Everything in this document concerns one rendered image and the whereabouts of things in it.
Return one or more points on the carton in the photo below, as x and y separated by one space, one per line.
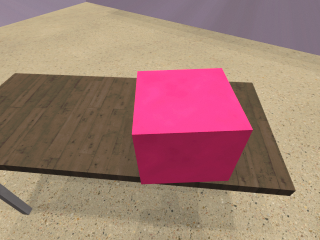
188 126

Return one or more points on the table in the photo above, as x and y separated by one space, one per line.
81 126

